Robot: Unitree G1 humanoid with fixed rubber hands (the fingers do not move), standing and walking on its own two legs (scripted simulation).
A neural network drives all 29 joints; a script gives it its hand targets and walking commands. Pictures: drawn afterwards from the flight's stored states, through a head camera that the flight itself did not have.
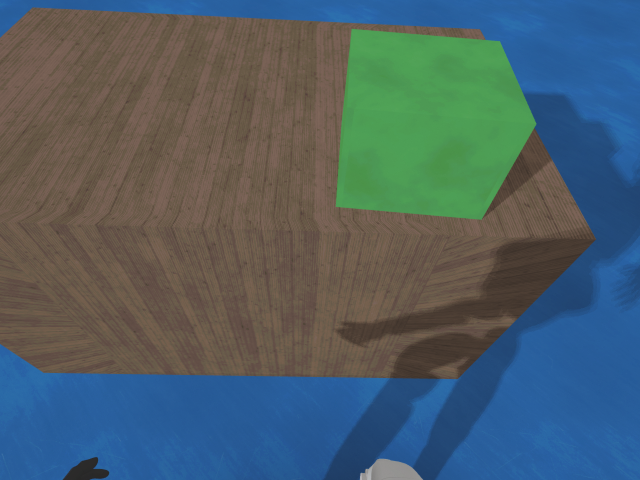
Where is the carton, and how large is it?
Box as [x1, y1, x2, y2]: [336, 29, 535, 219]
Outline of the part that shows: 352,29 341,124 336,206 481,219 535,125 534,119 500,42 490,40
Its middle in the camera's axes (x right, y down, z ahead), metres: +0.17 -0.19 +0.67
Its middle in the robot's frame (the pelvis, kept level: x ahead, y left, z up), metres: +0.64 -0.16 +0.07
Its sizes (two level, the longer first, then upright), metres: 0.254 0.234 0.197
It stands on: a pedestal, 0.72 m high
